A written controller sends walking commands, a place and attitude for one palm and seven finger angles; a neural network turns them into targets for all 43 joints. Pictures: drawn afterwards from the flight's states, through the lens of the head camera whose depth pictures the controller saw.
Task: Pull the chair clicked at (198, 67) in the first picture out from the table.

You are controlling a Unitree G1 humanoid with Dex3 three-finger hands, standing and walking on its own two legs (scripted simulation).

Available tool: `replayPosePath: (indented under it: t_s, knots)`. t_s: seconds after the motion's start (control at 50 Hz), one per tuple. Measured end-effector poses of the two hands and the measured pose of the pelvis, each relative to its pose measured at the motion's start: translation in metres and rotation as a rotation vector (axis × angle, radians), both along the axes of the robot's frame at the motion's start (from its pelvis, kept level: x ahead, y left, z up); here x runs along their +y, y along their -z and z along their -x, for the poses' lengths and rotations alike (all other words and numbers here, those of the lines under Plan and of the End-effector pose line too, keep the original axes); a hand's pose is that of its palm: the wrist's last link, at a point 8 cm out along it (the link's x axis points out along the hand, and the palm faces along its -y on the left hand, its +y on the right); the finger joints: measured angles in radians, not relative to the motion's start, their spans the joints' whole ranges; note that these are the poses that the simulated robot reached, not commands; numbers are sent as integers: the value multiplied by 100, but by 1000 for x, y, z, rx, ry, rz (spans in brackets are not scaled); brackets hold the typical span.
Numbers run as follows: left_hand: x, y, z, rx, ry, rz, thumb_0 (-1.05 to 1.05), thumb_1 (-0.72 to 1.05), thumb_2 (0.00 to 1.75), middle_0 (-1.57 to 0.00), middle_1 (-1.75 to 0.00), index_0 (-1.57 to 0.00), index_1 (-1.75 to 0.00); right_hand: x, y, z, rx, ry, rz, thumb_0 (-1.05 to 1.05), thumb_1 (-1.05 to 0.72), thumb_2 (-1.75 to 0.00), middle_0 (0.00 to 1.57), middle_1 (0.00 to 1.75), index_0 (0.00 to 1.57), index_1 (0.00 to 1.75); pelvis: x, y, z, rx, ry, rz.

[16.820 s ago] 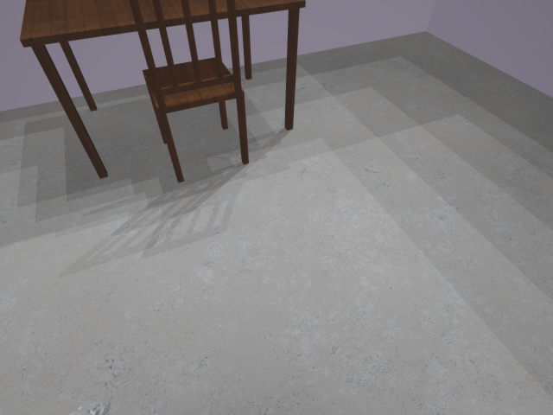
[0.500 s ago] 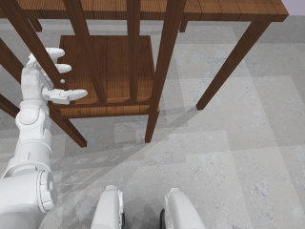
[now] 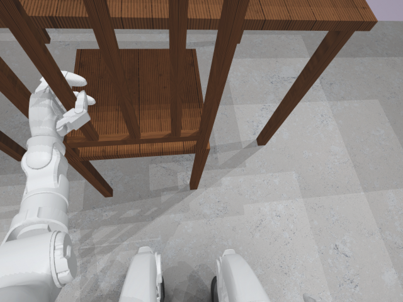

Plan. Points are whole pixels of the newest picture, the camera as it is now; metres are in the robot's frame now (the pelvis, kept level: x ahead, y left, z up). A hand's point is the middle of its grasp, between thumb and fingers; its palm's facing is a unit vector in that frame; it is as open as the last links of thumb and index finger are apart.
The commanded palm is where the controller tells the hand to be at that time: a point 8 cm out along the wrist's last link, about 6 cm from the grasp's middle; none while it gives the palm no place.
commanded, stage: hook a spindle and tug to test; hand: left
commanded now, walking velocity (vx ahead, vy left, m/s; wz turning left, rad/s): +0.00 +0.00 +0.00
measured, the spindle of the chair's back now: (121, 88) +0.50 +0.14 +0.06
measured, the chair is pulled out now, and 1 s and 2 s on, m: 0.00 0.05 0.17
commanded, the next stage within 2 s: step backward, pulling the chair out in 0.44 s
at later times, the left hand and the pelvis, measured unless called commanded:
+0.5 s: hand (86, 128) +0.43 +0.20 +0.03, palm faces +0.10 -0.99 -0.03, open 5.1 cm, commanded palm +0.40 +0.24 +0.03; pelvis +0.01 +0.00 +0.01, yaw +0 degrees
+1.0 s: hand (94, 141) +0.40 +0.18 +0.04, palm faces +0.15 -0.98 -0.14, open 5.2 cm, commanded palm +0.38 +0.22 +0.04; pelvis +0.01 +0.00 +0.10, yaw +1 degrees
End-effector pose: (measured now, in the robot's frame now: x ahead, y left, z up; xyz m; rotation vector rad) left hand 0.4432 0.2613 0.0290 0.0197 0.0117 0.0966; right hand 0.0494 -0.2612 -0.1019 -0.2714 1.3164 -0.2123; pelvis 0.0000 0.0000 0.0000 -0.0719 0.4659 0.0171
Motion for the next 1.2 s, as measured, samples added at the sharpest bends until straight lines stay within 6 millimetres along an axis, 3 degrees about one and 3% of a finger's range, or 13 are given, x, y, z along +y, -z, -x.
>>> replayPosePath:
  t_s: [0.56, 0.62, 0.7, 0.8, 0.92, 1.04, 1.2]
  knots:
    - [-11, 0, 38, -2, -5, -10, 0, 73, 80, -49, -145, -46, -145, 2, -6, -44, -118, -48, -23, 0, -91, -90, 20, 30, 20, 30, -2, -8, -9, -30, -5, -12]
    - [-10, -9, 39, 115, -38, -104, -1, 69, 79, -49, -145, -46, -145, 5, -15, -46, -114, 0, -24, 1, -91, -90, 20, 30, 20, 30, -2, -22, -7, -102, -12, -17]
    - [-13, -20, 47, 316, -134, -80, -2, 70, 78, -40, -131, -47, -145, 15, -45, -46, -110, 31, -39, 1, -91, -90, 20, 30, 20, 30, -1, -58, -15, -159, -15, -30]
    - [-21, -27, 53, 427, -185, -22, 0, 71, 76, -32, -116, -48, -145, 13, -77, -42, -99, 25, -12, 1, -91, -90, 21, 30, 20, 30, 0, -86, -22, -203, -21, -36]
    - [-28, -29, 60, 460, -131, -42, 0, 70, 73, -32, -113, -49, -145, -5, -96, -28, -93, 45, 60, 0, -91, -90, 21, 30, 20, 30, 2, -97, -16, -243, -20, -30]
    - [-39, -30, 77, 463, -76, -77, -2, 70, 73, -32, -115, -49, -145, -15, -98, -9, -101, 68, 78, 0, -91, -90, 20, 30, 20, 30, 1, -100, 0, -275, -5, -32]
    - [-60, -31, 116, 473, -71, -80, -3, 70, 73, -30, -115, -49, -145, -11, -87, 12, -136, 68, 20, 1, -91, -90, 20, 30, 20, 30, -11, -100, 27, -322, -4, -40]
